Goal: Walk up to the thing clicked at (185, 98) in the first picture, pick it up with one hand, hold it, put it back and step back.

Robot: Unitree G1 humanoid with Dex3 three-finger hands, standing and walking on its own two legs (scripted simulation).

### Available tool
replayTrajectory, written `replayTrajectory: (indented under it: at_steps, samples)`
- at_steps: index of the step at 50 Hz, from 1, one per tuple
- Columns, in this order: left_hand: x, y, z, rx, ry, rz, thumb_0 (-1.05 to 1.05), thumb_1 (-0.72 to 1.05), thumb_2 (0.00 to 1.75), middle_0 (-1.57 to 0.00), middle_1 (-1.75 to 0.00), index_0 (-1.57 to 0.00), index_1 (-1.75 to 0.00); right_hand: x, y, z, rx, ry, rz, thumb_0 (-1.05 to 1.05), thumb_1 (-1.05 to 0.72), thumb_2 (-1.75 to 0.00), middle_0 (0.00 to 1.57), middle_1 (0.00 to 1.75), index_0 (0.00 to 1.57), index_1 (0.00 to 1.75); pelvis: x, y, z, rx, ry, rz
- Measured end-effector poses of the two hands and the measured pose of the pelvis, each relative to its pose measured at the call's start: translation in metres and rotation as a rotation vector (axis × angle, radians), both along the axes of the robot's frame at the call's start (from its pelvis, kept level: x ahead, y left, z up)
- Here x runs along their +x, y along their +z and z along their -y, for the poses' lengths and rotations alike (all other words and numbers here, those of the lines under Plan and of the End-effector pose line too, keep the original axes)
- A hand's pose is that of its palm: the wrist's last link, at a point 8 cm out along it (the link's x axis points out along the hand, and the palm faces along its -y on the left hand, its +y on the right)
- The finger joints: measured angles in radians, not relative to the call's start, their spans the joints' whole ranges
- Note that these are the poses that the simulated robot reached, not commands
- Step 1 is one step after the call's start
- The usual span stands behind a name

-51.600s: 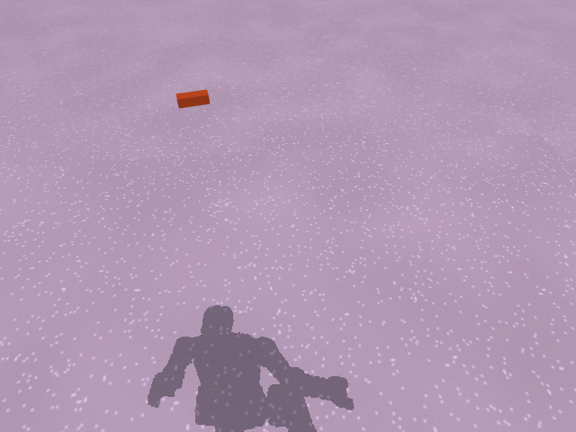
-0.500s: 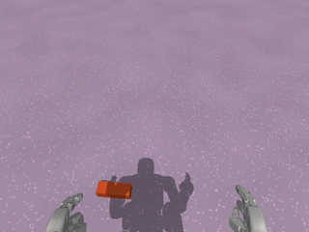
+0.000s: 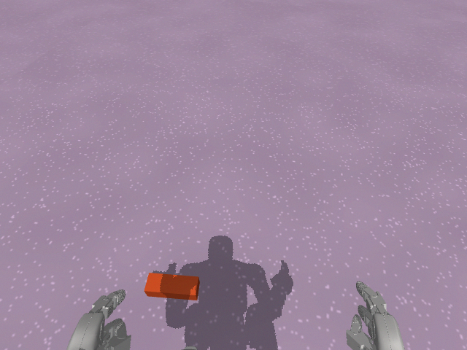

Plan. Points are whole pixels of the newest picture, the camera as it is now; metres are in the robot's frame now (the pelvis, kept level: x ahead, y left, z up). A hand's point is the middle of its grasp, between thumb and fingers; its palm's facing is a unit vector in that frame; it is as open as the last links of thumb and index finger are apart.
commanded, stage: home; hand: left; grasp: from above
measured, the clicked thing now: (173, 286) +0.47 +0.23 -0.68
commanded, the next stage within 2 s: stand in 0.50 s
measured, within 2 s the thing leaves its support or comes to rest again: neither
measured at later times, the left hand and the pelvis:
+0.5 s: hand (129, 343) +0.16 +0.18 -0.05, palm faces +0.04 -0.98 -0.20, open 7.4 cm; pelvis +0.00 +0.00 +0.00, yaw +0 degrees
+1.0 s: hand out of the picture +0.06 +0.24 -0.11, palm faces +0.04 -0.94 -0.35, open 7.4 cm; pelvis +0.00 +0.00 +0.04, yaw +1 degrees
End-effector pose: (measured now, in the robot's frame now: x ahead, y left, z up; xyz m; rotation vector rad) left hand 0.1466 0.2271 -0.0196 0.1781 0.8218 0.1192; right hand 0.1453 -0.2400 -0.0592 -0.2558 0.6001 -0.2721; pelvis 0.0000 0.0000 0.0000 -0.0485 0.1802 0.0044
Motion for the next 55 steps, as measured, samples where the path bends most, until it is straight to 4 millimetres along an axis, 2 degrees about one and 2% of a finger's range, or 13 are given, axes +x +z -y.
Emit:
replayTrajectory:
  at_steps: [30, 35, 39, 44, 50, 55]
  samples:
    - [-0.001, -0.001, 0.002, 0.003, 0.002, 0.002, 0.01, 0.90, 0.90, -0.20, -0.29, -0.20, -0.30, 0.003, 0.001, 0.002, 0.002, -0.001, 0.011, 0.02, -0.90, -0.90, 0.20, 0.30, 0.21, 0.30, 0.000, -0.001, 0.002, 0.001, 0.001, 0.000]
    - [0.001, -0.025, -0.016, 0.102, -0.037, 0.014, 0.01, 0.90, 0.90, -0.21, -0.30, -0.21, -0.30, -0.007, -0.019, 0.009, -0.037, 0.149, -0.263, 0.01, -0.90, -0.90, 0.20, 0.30, 0.21, 0.30, -0.008, 0.010, 0.002, 0.033, 0.003, 0.098]
    - [-0.018, -0.039, -0.037, 0.126, 0.002, -0.077, 0.00, 0.90, 0.90, -0.21, -0.30, -0.21, -0.30, -0.024, -0.021, 0.021, -0.009, 0.128, -0.379, 0.01, -0.90, -0.90, 0.20, 0.30, 0.21, 0.30, -0.010, 0.019, 0.000, 0.046, 0.000, 0.137]
    - [-0.054, -0.049, -0.054, 0.142, 0.059, -0.215, 0.00, 0.90, 0.90, -0.20, -0.30, -0.21, -0.30, -0.045, -0.019, 0.031, 0.006, 0.076, -0.468, 0.01, -0.90, -0.90, 0.20, 0.30, 0.21, 0.30, -0.007, 0.030, -0.002, 0.043, 0.001, 0.165]
    - [-0.095, -0.052, -0.058, 0.132, 0.107, -0.355, 0.00, 0.91, 0.90, -0.20, -0.30, -0.21, -0.30, -0.064, -0.018, 0.033, 0.027, 0.036, -0.559, 0.01, -0.90, -0.90, 0.20, 0.30, 0.21, 0.30, -0.003, 0.043, -0.001, 0.044, 0.011, 0.190]
    - [-0.117, -0.052, -0.055, 0.115, 0.134, -0.433, 0.00, 0.90, 0.90, -0.20, -0.30, -0.21, -0.30, -0.074, -0.016, 0.031, 0.042, 0.019, -0.608, 0.01, -0.90, -0.90, 0.20, 0.30, 0.20, 0.30, -0.001, 0.051, -0.002, 0.044, 0.016, 0.211]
